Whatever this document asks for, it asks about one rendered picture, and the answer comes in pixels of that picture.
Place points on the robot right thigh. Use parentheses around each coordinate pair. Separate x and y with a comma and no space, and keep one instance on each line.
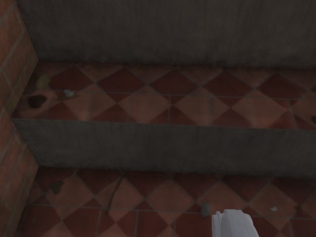
(232,223)

